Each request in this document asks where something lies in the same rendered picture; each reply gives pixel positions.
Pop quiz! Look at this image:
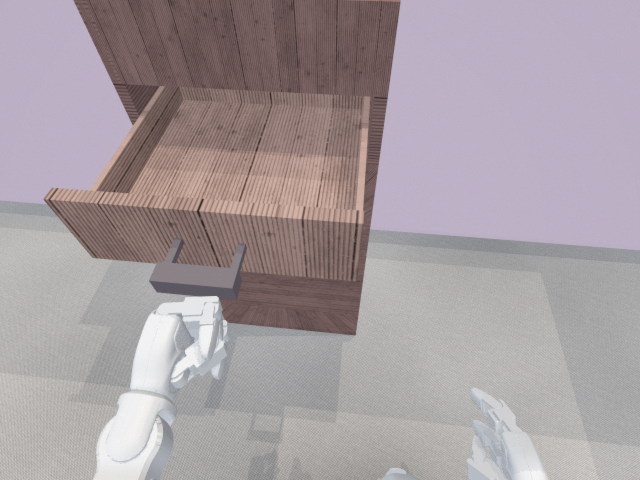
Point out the handle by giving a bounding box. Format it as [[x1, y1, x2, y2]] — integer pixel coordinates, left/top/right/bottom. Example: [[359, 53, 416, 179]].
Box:
[[149, 238, 247, 300]]

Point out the left robot forearm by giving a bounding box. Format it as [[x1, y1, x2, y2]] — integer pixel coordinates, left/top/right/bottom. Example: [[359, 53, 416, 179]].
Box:
[[93, 390, 178, 480]]

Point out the robot right shin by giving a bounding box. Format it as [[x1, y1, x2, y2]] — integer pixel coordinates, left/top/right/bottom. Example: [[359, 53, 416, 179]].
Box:
[[385, 468, 406, 476]]

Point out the robot left hand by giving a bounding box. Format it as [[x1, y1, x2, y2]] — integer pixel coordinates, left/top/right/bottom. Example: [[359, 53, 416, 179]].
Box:
[[130, 296, 231, 402]]

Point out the drawer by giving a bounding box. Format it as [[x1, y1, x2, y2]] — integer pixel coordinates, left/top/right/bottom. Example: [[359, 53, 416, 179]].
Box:
[[43, 86, 370, 281]]

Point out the robot right hand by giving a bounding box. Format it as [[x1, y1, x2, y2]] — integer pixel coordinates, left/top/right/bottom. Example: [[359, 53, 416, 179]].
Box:
[[467, 388, 549, 480]]

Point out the cabinet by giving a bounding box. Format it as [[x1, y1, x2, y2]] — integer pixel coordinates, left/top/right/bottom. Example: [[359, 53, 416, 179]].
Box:
[[74, 0, 401, 336]]

